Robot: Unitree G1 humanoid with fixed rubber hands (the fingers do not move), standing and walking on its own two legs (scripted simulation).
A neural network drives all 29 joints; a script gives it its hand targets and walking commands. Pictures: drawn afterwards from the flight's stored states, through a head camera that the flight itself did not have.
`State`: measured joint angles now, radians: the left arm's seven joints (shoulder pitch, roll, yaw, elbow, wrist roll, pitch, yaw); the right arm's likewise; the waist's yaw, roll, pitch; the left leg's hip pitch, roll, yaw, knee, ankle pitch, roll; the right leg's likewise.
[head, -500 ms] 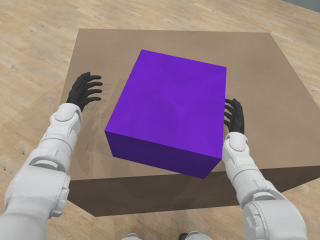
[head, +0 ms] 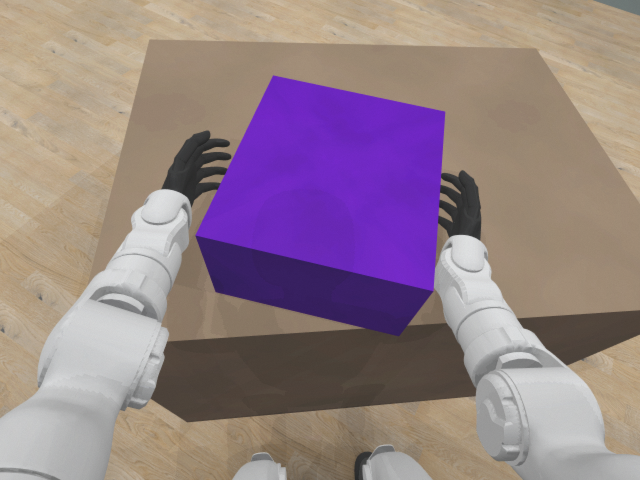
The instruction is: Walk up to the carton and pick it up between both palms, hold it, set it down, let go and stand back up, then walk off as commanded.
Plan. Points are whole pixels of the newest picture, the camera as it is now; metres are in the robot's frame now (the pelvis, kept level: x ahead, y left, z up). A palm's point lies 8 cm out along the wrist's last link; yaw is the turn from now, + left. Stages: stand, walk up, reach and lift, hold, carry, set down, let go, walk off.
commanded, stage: reach and lift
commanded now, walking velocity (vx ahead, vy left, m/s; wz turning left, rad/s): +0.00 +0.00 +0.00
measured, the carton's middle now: (333, 199) +0.47 -0.02 +0.02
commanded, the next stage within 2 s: none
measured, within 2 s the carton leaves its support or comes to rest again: leaves its support in 1.32 s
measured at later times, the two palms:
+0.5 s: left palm (184, 187) +0.46 +0.18 +0.06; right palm (458, 234) +0.40 -0.18 +0.04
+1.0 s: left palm (186, 185) +0.46 +0.17 +0.06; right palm (457, 236) +0.40 -0.18 +0.04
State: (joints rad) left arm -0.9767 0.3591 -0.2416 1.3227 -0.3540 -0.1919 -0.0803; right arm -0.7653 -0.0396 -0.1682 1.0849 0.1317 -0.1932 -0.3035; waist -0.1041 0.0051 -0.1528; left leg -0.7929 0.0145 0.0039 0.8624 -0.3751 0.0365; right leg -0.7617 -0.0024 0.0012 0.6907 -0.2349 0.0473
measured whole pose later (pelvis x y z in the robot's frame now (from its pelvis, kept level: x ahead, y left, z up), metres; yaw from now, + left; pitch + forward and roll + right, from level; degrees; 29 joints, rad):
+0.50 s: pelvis +0.00 +0.00 +0.00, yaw +0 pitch +18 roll -4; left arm -0.98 0.35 -0.19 1.32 -0.35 -0.19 -0.08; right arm -0.77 -0.01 -0.21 1.08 0.13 -0.20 -0.32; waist -0.10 0.01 -0.16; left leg -0.79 0.01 0.00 0.86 -0.38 0.04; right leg -0.77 0.00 0.00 0.70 -0.24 0.05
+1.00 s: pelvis +0.00 +0.00 +0.00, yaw +0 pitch +18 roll -4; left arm -0.98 0.33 -0.10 1.32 -0.24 -0.21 -0.14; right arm -0.77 0.04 -0.36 1.08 0.04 -0.22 -0.28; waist -0.10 0.00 -0.16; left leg -0.79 0.01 0.00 0.86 -0.38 0.04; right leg -0.77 0.00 0.00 0.70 -0.24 0.05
